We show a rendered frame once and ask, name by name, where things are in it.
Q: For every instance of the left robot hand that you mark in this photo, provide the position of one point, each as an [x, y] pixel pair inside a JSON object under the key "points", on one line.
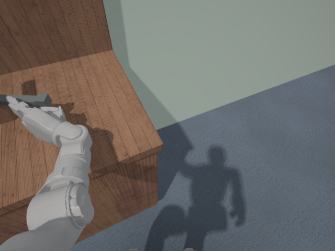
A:
{"points": [[41, 122]]}

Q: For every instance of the left robot upper arm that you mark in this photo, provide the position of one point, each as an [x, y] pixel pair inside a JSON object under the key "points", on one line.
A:
{"points": [[56, 219]]}

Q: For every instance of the tap lever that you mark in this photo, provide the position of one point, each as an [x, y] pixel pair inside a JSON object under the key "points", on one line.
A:
{"points": [[41, 100]]}

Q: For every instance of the counter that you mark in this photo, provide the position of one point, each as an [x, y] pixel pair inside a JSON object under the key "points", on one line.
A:
{"points": [[63, 48]]}

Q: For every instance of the left robot forearm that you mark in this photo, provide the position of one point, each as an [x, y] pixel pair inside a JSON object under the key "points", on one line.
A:
{"points": [[73, 162]]}

